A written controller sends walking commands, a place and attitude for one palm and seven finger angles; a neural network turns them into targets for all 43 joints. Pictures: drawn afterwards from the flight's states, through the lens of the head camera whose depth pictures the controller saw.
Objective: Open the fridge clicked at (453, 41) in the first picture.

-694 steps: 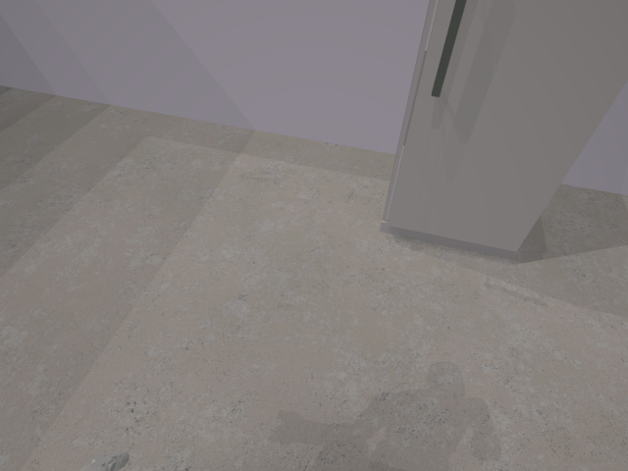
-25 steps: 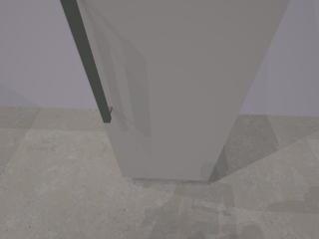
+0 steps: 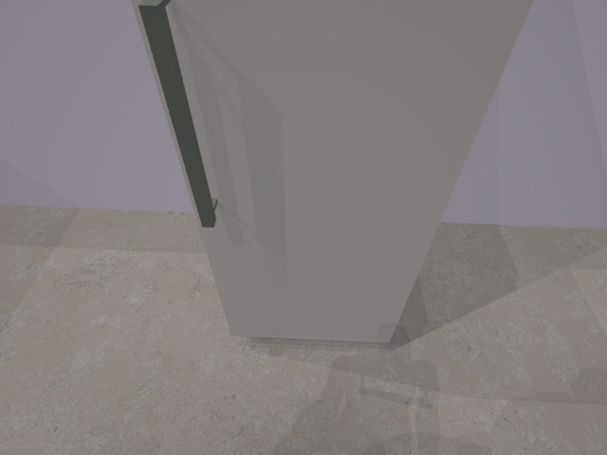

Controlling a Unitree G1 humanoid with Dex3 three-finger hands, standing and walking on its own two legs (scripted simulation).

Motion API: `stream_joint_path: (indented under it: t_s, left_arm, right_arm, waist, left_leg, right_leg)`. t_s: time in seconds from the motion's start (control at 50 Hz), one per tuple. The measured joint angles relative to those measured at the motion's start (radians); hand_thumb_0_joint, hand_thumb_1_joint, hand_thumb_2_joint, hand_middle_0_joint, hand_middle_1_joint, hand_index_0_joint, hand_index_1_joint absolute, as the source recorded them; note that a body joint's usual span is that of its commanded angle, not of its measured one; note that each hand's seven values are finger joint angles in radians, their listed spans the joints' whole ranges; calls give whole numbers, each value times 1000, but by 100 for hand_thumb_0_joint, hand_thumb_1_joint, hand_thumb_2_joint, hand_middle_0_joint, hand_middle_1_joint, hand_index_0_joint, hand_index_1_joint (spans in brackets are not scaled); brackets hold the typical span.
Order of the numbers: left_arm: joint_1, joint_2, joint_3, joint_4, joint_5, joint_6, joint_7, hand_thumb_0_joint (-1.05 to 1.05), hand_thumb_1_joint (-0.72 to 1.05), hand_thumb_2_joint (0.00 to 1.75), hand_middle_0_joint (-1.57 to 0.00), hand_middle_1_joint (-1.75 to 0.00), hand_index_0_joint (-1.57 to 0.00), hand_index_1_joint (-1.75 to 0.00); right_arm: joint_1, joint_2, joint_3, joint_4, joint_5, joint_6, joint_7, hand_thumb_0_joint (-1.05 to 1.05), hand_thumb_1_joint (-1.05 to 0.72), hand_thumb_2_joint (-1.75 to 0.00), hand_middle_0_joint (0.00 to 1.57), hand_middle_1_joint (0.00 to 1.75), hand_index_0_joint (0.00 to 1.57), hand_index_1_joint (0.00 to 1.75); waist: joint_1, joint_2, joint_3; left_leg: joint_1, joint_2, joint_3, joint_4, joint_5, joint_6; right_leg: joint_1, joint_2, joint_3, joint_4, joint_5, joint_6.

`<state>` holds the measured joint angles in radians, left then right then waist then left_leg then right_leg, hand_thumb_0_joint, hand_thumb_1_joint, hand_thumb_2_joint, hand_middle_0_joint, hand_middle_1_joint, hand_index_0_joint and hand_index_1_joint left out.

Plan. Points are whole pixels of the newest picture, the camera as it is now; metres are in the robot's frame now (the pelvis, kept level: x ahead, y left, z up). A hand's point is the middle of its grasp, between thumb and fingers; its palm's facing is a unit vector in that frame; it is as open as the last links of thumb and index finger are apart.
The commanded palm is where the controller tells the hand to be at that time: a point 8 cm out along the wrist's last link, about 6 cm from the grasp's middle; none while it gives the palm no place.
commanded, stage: come to a stop and stand still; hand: left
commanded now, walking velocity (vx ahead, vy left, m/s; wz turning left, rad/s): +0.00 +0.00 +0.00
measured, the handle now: (191, 131) +0.56 +0.23 +0.14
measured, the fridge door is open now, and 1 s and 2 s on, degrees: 0 0 0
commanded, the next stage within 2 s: look again from close up in 1.20 s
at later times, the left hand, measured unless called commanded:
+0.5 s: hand out of the picture +0.05 +0.22 -0.16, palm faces +0.05 -0.96 -0.26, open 7.4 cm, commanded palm none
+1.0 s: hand out of the picture +0.09 +0.20 -0.17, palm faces +0.03 -0.97 -0.24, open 7.4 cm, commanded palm none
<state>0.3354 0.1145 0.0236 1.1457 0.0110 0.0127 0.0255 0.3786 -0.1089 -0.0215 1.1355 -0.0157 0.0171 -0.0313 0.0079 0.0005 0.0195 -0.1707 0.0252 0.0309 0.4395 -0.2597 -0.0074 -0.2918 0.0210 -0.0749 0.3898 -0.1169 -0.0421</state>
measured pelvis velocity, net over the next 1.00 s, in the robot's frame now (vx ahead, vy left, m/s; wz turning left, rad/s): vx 0.05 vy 0.01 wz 0.01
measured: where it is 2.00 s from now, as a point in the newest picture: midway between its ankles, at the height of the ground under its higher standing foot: outside the picture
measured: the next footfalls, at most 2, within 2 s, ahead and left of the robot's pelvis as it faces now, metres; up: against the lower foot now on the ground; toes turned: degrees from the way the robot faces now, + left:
none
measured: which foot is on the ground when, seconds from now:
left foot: down 0.00-1.00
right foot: down 0.00-1.00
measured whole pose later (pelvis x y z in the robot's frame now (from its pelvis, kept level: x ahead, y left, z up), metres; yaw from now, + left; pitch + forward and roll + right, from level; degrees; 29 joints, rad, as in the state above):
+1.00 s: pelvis +0.05 +0.01 +0.00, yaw +1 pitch -2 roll +1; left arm 0.21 0.18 0.00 1.08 0.01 -0.03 0.02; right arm 0.25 -0.22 0.00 1.08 -0.02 -0.03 -0.04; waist -0.01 0.03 0.05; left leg -0.07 0.00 0.03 0.41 -0.31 0.00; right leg -0.25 -0.01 -0.07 0.48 -0.20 -0.04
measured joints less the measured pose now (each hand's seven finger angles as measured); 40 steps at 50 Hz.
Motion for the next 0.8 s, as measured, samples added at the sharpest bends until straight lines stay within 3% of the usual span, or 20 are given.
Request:
stream_joint_path:
  t_s: [0.16,0.22,0.32,0.4,0.54,0.8]
  left_arm:
    - [-18,-9,-2,-7,0,-9,1,0,91,90,-20,-30,-20,-30]
    - [-15,-12,-17,-29,6,-20,15,0,91,90,-20,-30,-20,-30]
    - [-8,4,-12,-39,8,-8,10,1,91,90,-21,-30,-20,-30]
    - [-14,26,-6,-62,9,-15,4,1,91,90,-20,-30,-20,-30]
    - [-40,36,-10,-86,2,-39,1,0,91,90,-20,-30,-20,-30]
    - [-87,38,-17,-70,-4,-41,-3,0,91,90,-20,-30,-20,-30]
  right_arm:
    - [19,3,1,3,0,-10,-6,1,-91,-90,20,30,20,30]
    - [12,-11,2,-28,-3,-4,4,1,-91,-90,20,30,20,30]
    - [24,-24,-1,-87,-12,-19,7,1,-91,-90,20,30,20,30]
    - [28,-18,8,-102,-10,-31,7,1,-91,-90,20,30,20,30]
    - [-12,-39,22,-95,-6,-44,5,2,-92,-90,20,30,20,30]
    - [-84,-101,15,-69,-1,-57,-5,1,-91,-90,20,30,20,30]
  waist:
    - [-4,-15,-5]
    - [-8,4,-3]
    - [-34,26,-55]
    - [-31,37,-80]
    - [-14,63,-62]
    - [-16,36,21]
  left_leg:
    - [-8,-9,2,8,5,1]
    - [-49,-3,9,94,-43,2]
    - [-61,-29,20,132,-70,25]
    - [-32,-51,32,102,-68,39]
    - [26,-64,31,31,-50,45]
    - [76,-52,15,-18,-48,28]
  right_leg:
    - [-10,-7,7,10,10,4]
    - [-36,-9,5,56,15,0]
    - [-77,-35,21,157,-72,9]
    - [-66,-52,39,159,-63,20]
    - [-24,-62,43,124,-64,38]
    - [17,-51,25,106,-84,25]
